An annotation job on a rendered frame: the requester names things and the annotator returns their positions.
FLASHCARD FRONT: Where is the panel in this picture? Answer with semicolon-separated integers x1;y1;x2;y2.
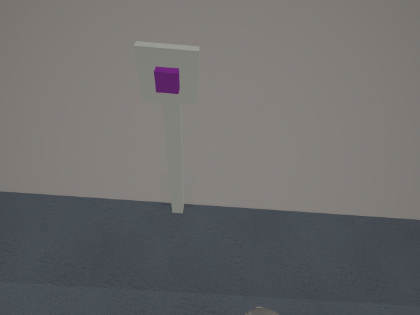
133;41;200;213

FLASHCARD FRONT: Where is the button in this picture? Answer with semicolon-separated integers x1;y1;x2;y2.
154;67;180;94

